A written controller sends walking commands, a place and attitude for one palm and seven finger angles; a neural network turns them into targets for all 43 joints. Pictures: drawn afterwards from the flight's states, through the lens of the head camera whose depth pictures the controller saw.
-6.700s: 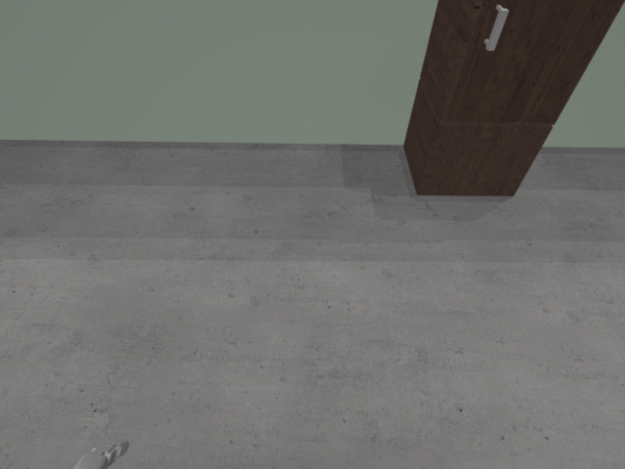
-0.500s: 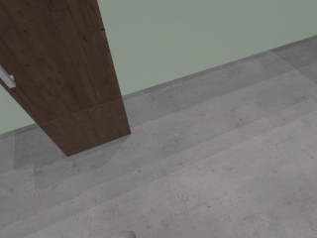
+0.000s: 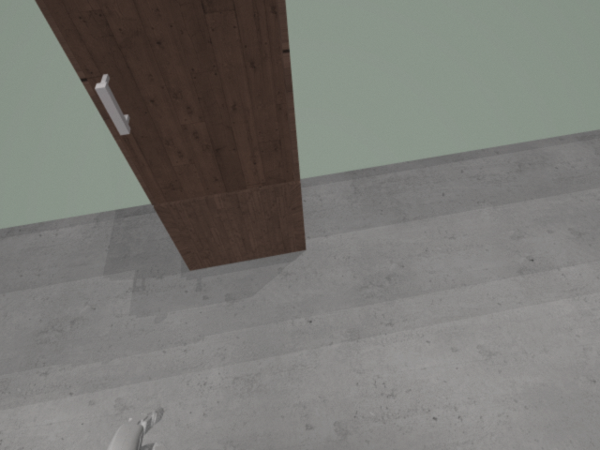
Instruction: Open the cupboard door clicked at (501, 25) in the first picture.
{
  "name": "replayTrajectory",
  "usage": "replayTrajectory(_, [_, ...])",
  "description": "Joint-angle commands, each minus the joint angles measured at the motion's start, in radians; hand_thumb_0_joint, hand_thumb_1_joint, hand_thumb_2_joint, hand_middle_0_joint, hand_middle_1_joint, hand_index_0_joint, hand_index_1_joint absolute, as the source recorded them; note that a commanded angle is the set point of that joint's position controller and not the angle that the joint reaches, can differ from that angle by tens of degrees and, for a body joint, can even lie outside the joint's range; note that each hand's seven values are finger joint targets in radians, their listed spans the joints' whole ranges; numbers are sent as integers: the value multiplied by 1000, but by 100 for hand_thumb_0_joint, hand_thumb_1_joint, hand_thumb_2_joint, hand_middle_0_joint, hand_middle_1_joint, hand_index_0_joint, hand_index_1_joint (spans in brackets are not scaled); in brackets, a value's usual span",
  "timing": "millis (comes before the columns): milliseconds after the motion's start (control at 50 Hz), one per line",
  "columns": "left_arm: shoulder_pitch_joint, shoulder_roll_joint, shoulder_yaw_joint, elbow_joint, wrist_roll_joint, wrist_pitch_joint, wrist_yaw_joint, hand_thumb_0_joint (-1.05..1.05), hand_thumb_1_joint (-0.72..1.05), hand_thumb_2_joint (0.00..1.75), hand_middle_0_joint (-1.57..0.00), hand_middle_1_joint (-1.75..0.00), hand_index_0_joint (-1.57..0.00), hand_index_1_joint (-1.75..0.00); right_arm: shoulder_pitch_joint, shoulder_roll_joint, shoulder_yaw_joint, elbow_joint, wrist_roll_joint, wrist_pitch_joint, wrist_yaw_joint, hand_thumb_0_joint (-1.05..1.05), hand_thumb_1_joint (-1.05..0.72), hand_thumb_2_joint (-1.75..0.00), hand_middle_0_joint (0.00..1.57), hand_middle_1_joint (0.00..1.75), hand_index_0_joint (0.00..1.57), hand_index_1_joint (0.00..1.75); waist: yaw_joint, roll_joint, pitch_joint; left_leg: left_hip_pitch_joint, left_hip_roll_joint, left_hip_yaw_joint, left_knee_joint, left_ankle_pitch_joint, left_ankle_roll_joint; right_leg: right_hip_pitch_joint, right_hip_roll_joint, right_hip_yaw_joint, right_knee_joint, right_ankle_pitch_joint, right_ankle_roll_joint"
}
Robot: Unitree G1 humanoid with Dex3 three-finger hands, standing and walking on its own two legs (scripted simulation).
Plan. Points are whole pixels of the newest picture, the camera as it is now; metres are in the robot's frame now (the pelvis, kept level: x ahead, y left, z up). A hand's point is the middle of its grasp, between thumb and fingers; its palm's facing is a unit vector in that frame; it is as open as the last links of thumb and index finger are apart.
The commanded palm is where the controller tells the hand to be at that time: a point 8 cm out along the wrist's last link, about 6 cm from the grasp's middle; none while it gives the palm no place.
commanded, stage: turn to face it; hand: left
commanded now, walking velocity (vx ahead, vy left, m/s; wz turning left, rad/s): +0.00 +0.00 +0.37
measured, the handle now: (115, 104) +0.79 +0.45 +0.02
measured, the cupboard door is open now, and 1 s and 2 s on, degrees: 0 0 0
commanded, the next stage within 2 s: take the last steps up to it in 0.22 s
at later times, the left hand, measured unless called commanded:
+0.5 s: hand out of the picture -0.08 +0.23 -0.18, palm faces +0.27 -0.94 -0.23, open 7.4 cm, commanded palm none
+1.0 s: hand (169, 446) +0.15 +0.22 -0.16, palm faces +0.18 -0.96 -0.20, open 7.4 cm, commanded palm none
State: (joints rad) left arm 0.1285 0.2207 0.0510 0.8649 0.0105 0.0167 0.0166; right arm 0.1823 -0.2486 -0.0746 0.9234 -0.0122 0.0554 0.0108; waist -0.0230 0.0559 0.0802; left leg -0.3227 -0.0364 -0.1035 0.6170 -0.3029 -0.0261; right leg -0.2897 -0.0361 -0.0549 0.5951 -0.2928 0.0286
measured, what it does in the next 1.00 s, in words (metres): steps on the spot: left foot, then right foot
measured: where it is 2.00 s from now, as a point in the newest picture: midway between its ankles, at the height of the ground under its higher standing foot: (283, 407)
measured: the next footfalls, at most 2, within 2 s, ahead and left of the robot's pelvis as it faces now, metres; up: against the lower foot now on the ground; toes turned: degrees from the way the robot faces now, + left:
left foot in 0.44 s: -0.04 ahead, +0.13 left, +0.00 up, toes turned +15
right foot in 0.98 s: +0.22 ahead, -0.05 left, +0.00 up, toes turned +4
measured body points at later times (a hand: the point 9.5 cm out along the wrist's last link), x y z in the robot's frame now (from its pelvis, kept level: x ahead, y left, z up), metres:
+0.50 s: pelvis -0.04 +0.03 +0.00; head -0.03 +0.05 +0.45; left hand -0.09 +0.28 -0.16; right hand +0.10 -0.20 -0.13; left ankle -0.07 +0.12 -0.73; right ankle +0.01 -0.10 -0.71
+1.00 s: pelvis +0.09 +0.03 +0.00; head +0.11 +0.02 +0.44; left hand +0.14 +0.27 -0.14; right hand +0.01 -0.19 -0.16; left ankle -0.07 +0.12 -0.72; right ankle +0.18 -0.06 -0.73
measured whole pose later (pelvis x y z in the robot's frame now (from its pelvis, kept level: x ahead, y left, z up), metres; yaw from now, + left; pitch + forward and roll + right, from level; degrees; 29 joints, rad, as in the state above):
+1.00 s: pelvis +0.09 +0.03 +0.00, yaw +12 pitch -1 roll +1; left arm 0.14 0.15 0.05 1.01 0.03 -0.04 -0.02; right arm 0.48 -0.13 -0.03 1.17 -0.01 -0.04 -0.02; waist -0.05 0.03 0.06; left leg -0.02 0.03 0.06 0.56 -0.46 0.01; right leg -0.37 -0.06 -0.13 0.59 -0.18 -0.03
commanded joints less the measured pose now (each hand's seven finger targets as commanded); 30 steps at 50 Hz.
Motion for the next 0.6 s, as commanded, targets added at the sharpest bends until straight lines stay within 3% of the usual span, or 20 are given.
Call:
replayTrajectory(0, [124, 227, 57, -45, 10, -28, 26, 0, 90, 90, -20, -30, -20, -30, -34, -116, -38, -103, -5, -8, -5, 0, -90, -90, 20, 30, 20, 30, 56, -257, -134, -217, 21, -18, 520, -259, -6, 145, -430, 338, -309, 293, -190])
replayTrajectory(20, [56, 201, 47, -56, 8, -24, 26, 0, 90, 90, -20, -30, -20, -30, -23, -105, -41, -75, -7, 1, 1, 0, -90, -90, 20, 30, 20, 30, 28, -260, -75, -222, 32, -5, 584, -198, -10, 82, -371, 279, -324, 192, -167])
replayTrajectory(40, [19, 177, 36, -65, 7, -21, 21, 0, 90, 90, -20, -30, -20, -30, -4, -101, -41, -53, -10, 7, 7, 0, -90, -90, 20, 30, 20, 30, 9, -219, -43, -219, 40, 19, 628, -130, -17, 52, -314, 204, -317, 145, -141])
replayTrajectory(60, [2, 156, 29, -71, 7, -24, 18, 0, 90, 90, -20, -30, -20, -30, 20, -93, -37, -40, -12, 7, 12, 0, -90, -90, 20, 30, 20, 30, -3, -222, -35, -220, 46, 39, 635, -81, -25, 49, -278, 138, -308, 151, -124])
replayTrajectory(100, [21, 146, 28, -62, 10, -28, 20, 0, 90, 90, -20, -30, -20, -30, 35, -78, -32, -26, -10, 8, 15, 0, -90, -90, 20, 30, 20, 30, 1, -235, -46, -204, 55, 65, 601, -45, -37, 73, -259, 77, -305, 172, -114])
replayTrajectory(180, [121, 154, 30, -18, 14, -28, 20, 0, 90, 90, -20, -30, -20, -30, -25, -67, -22, -27, -7, 8, 13, 0, -90, -90, 20, 30, 20, 30, 49, -239, -49, -187, 62, 100, 444, -83, -50, 148, -276, 68, -305, 221, -136])
replayTrajectory(280, [176, 190, 43, 28, 24, -25, 18, 0, 90, 90, -20, -30, -20, -30, -73, -40, -2, -28, 3, -5, 6, 0, -90, -90, 20, 30, 20, 30, 81, -259, -87, -92, 59, 152, 211, -172, -41, 194, -313, 69, -254, 383, -174])
replayTrajectory(320, [184, 197, 46, 46, 24, -24, 17, 0, 90, 90, -20, -30, -20, -30, -47, -30, 8, -17, 6, -15, 1, 0, -90, -90, 20, 30, 20, 30, 77, -264, -122, -26, 53, 166, 121, -170, -29, 193, -323, 81, -243, 371, -173])
replayTrajectory(360, [160, 195, 47, 59, 19, -22, 14, 0, 90, 90, -20, -30, -20, -30, 16, -27, 13, 6, 1, -26, -2, 0, -90, -90, 20, 30, 20, 30, 45, -242, -139, 93, 48, 192, -29, -80, -18, 135, -308, 67, -233, 176, -133])
replayTrajectory(380, [139, 185, 47, 65, 14, -19, 11, 0, 90, 90, -20, -30, -20, -30, 71, -35, 15, 23, -1, -36, -1, 0, -90, -90, 20, 30, 20, 30, 14, -212, -149, 193, 48, 198, -162, -16, -8, 74, -279, 31, -190, 29, -97])
replayTrajectory(400, [137, 153, 39, 59, 4, -13, 5, 0, 90, 90, -20, -30, -20, -30, 115, -76, 6, 37, -4, -48, -4, 0, -90, -90, 20, 30, 20, 30, -8, -78, -154, 317, 98, 129, -265, -20, 13, -56, -224, -26, -88, -119, -48])
replayTrajectory(420, [122, 83, 28, 34, -1, -7, -5, 0, 90, 90, -20, -30, -20, -30, 165, -173, -17, 44, -17, -53, -8, 0, -90, -90, 20, 30, 20, 30, -41, 219, -121, 375, 326, -201, -379, -161, 101, -278, -85, -124, 157, -266, 14])
replayTrajectory(440, [38, 64, 14, 1, 13, -5, -7, 0, 90, 90, -20, -30, -20, -30, 206, -221, -23, 51, -19, -48, -14, 0, -90, -90, 20, 30, 20, 30, -71, 265, -31, 294, 430, -337, -469, -223, 188, -383, -42, -77, 323, -312, 12])
replayTrajectory(460, [22, 82, 19, 7, 17, -6, -12, 0, 90, 90, -20, -30, -20, -30, 171, -194, -14, 49, -19, -48, -18, 0, -90, -90, 20, 30, 20, 30, -53, 181, 15, 214, 429, -313, -496, -318, 214, -380, -78, -7, 400, -246, -7])
replayTrajectory(480, [27, 83, 22, 29, 25, -4, -16, 0, 90, 90, -20, -30, -20, -30, 137, -150, -4, 47, -17, -57, -25, 0, -90, -90, 20, 30, 20, 30, -29, 208, 30, 176, 371, -276, -505, -341, 189, -379, -83, 10, 455, -186, -6])
replayTrajectory(520, [79, 74, 18, 78, 23, -11, -31, 0, 90, 90, -20, -30, -20, -30, 95, -91, 20, 43, -10, -73, -33, 0, -90, -90, 20, 30, 20, 30, 6, 125, 71, 157, 297, -159, -490, -210, 163, -356, -80, 16, 502, -59, -2])
replayTrajectory(540, [112, 60, 12, 98, 22, -15, -34, 0, 90, 90, -20, -30, -20, -30, 106, -80, 22, 47, -8, -82, -34, 0, -90, -90, 20, 30, 20, 30, 15, 93, 53, 182, 270, -111, -480, -124, 162, -346, -75, 9, 504, -19, 3])
replayTrajectory(580, [134, 57, 8, 122, 20, -19, -35, 0, 90, 90, -20, -30, -20, -30, 146, -73, 22, 67, -1, -96, -37, 0, -90, -90, 20, 30, 20, 30, 17, 53, 24, 239, 250, -66, -470, 3, 168, -345, -72, 2, 498, 22, 13])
